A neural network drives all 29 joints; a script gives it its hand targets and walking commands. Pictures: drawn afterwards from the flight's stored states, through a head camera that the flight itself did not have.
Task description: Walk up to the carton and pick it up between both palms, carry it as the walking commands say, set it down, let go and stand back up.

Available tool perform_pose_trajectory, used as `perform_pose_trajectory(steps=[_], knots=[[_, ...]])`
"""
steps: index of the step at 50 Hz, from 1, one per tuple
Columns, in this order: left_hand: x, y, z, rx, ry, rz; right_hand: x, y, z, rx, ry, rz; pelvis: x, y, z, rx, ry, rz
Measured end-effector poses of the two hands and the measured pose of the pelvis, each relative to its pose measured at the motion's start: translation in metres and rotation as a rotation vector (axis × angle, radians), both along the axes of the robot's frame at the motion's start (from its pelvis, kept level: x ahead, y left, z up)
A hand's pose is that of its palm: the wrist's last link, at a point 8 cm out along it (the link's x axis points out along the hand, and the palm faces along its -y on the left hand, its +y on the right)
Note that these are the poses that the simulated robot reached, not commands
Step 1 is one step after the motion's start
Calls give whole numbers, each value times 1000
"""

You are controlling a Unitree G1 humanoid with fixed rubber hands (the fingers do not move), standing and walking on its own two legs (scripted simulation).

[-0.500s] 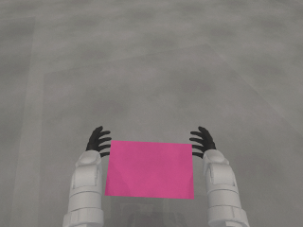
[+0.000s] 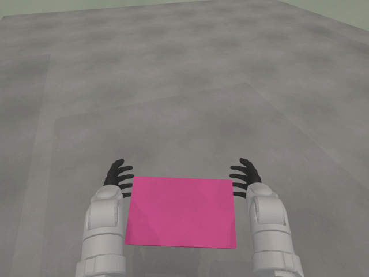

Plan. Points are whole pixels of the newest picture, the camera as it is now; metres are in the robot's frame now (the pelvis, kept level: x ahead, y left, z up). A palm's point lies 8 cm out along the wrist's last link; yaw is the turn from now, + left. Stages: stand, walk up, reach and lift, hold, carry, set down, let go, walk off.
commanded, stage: reach and lift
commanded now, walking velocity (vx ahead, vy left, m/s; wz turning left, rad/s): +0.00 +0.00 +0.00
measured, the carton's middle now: (181, 214) +0.29 +0.01 -0.05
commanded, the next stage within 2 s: hold in 0.72 s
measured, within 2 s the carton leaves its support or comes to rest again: neither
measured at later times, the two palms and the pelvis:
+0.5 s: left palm (114, 190) +0.30 +0.16 +0.05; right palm (253, 190) +0.29 -0.16 +0.05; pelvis +0.01 +0.00 +0.00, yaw +0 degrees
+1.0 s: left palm (113, 194) +0.29 +0.16 +0.05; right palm (255, 194) +0.28 -0.16 +0.04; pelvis +0.00 +0.00 +0.00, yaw +0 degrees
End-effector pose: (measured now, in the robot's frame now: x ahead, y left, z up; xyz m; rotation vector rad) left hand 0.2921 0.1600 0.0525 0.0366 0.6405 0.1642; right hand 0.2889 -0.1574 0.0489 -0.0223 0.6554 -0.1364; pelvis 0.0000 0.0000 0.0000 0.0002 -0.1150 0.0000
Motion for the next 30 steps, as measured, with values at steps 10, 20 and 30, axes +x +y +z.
perform_pose_trajectory(steps=[10, 20, 30], knots=[[2, -1, -1, 11, 9, -6, -1, 0, -3, 3, 6, -11, -1, 3, 0, 1, -3, -1], [6, -2, -1, 20, 8, -20, 1, -1, -3, -1, 3, -13, 4, 3, 0, 0, 4, -4], [3, -1, -4, 26, 14, -27, -1, -1, -5, -5, 8, -2, 8, 3, 1, 0, 3, -2]])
